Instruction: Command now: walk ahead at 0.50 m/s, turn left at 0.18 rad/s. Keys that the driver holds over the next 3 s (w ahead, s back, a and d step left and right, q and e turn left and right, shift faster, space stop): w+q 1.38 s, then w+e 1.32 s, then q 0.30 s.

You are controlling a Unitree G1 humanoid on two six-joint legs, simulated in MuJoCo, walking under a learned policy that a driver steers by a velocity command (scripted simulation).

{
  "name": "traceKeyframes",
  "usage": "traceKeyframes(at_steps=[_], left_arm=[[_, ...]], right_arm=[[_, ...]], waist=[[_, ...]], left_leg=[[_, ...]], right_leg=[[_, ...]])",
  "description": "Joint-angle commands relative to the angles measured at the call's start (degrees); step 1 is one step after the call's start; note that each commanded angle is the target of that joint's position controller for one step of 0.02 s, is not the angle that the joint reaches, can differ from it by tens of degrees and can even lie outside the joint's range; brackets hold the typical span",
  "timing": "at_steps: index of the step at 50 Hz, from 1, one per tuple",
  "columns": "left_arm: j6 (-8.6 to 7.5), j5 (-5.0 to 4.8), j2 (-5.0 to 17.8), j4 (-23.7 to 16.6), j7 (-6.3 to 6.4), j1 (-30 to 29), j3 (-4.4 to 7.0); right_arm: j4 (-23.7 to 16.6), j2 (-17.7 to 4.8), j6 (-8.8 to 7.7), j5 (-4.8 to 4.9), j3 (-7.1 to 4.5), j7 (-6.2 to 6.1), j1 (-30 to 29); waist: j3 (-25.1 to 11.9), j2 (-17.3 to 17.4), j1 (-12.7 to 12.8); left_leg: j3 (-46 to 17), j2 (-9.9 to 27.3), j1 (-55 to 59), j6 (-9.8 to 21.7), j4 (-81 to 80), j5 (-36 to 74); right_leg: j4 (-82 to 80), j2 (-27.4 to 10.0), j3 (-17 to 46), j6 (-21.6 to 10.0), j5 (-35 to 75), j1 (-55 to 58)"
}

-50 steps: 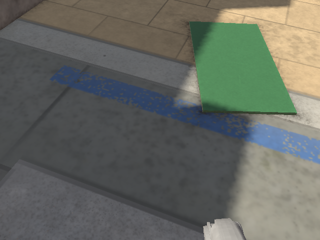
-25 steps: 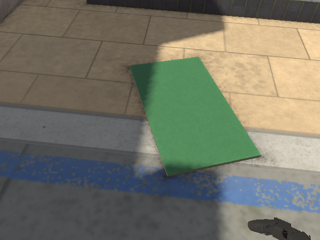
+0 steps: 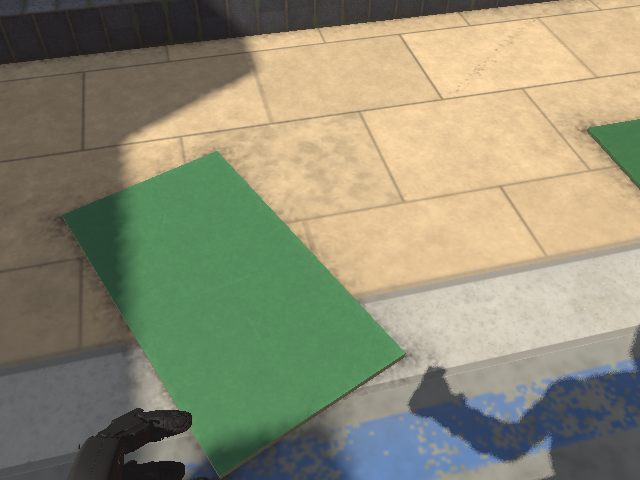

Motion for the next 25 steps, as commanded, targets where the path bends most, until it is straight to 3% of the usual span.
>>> traceKeyframes(at_steps=[1, 2, 4, 5, 6, 8, 11, 14, 19, 21, 22, 23, 24, 25], left_arm=[[1.04, -3.36, 14.0, 3.7, 2.83, 28.9, 4.32], [0.54, -2.65, 12.2, 3.0, 3.16, 22.3, 3.70], [-0.54, -1.67, 5.3, 3.5, 2.64, 16.2, 2.10], [-1.01, -1.13, 2.8, 3.8, 2.39, 13.9, 1.63], [-1.17, -1.02, 2.6, 4.0, 2.37, 12.3, 1.69], [-1.54, -0.35, 4.3, 5.0, 2.71, 11.6, 2.23], [-1.58, 0.21, 6.7, 6.4, 4.03, 12.9, 2.82], [-1.69, -0.29, 8.6, 7.1, 5.05, 13.9, 3.26], [-0.52, -1.93, 12.1, 8.5, 5.41, 18.7, 4.89], [0.49, -2.32, 13.2, 8.5, 5.16, 19.2, 5.50], [0.97, -2.61, 14.1, 8.4, 5.10, 18.5, 5.77], [1.49, -2.98, 14.3, 8.1, 4.98, 17.2, 5.77], [1.81, -2.36, 12.6, 7.7, 4.94, 18.2, 5.12], [1.08, -0.15, 7.6, 4.5, 4.90, 20.5, 3.55]], right_arm=[[-5.2, -10.3, -1.81, 6.37, -2.97, -2.29, -4.2], [-7.8, -8.3, -1.67, 6.87, -3.07, -2.85, -9.9], [-9.3, -6.5, 0.10, 4.97, -3.73, -3.66, -10.9], [-9.3, -5.3, 1.39, 4.86, -4.11, -3.65, -8.9], [-9.5, -3.9, 2.50, 5.00, -4.17, -3.62, -7.9], [-10.9, -3.6, 3.89, 4.84, -4.50, -3.74, -9.2], [-12.8, -4.7, 4.39, 3.35, -4.90, -3.38, -12.9], [-14.3, -4.9, 4.32, 3.09, -4.62, -2.12, -18.3], [-17.7, -5.5, 4.76, 3.20, -4.15, -0.06, -27.0], [-18.9, -7.0, 5.07, 3.09, -4.67, 0.55, -27.6], [-18.9, -8.0, 5.21, 2.95, -5.24, 0.65, -25.2], [-17.6, -9.5, 5.13, 3.03, -6.36, 0.67, -18.7], [-14.5, -13.8, 5.05, 3.28, -8.66, 0.04, -8.8], [-13.9, -22.1, 5.08, 3.69, -10.86, -1.01, -4.1]], waist=[[-14.4, -1.0, 15.2], [-7.5, -1.8, 12.3], [-3.8, -4.5, 7.4], [-2.9, -5.4, 5.2], [-1.3, -6.0, 3.8], [2.3, -4.7, 2.4], [3.8, -2.6, 1.9], [4.6, -1.1, 3.0], [7.2, 0.2, 6.7], [7.0, -0.7, 6.6], [5.5, -1.6, 5.0], [2.3, -0.9, 1.1], [-2.7, 1.9, -2.4], [-6.1, 15.2, -0.8]], left_leg=[[-11.2, -3.7, -46.5, 1.1, 46.8, -6.0], [-10.9, -1.1, -48.2, 1.6, 46.1, 1.1], [-10.2, 2.5, -43.7, 2.3, 42.3, 9.9], [-10.5, 3.7, -40.1, 3.0, 41.1, 11.5], [-10.6, 4.0, -39.3, 3.4, 40.6, 11.7], [-11.2, 4.6, -41.0, 3.5, 38.2, 13.1], [-11.9, 4.7, -44.3, 2.5, 32.3, 21.5], [-9.3, 3.7, -41.2, 2.9, 19.5, 30.1], [-5.8, 3.1, -42.4, 5.4, 6.8, 24.5], [-2.8, 0.7, -40.0, 7.2, 4.7, 17.5], [-0.6, -1.6, -35.7, 8.4, 3.7, 14.5], [1.8, -4.9, -26.5, 9.9, 0.2, 15.9], [1.0, -8.3, -12.0, 11.8, -1.4, 17.9], [-24.8, 5.6, 6.0, 19.6, -4.9, 17.7]], right_leg=[[-12.1, -22.9, 35.8, -14.3, 20.3, 53.0], [-13.8, -20.7, 26.0, -10.5, 23.1, 42.2], [-19.8, -16.9, 14.7, -7.1, 14.4, 28.8], [-22.5, -15.4, 11.6, -6.3, 7.2, 23.7], [-25.3, -15.3, 9.8, -6.1, 2.1, 20.0], [-28.8, -16.0, 6.3, -6.5, 1.2, 14.6], [-29.5, -15.9, 0.6, -7.0, 5.1, 14.3], [-28.9, -13.6, -5.2, -5.0, 7.3, 15.4], [-26.3, -17.2, -7.2, -3.3, 6.6, 28.6], [-21.2, -17.7, -8.3, -2.2, 16.2, 32.3], [-15.9, -17.4, -9.4, -1.3, 26.4, 32.9], [-6.2, -15.4, -11.4, 0.2, 34.5, 31.7], [8.8, -12.0, -12.7, 2.3, 33.6, 25.6], [31.9, -5.6, -12.6, 6.8, 7.4, 2.1]])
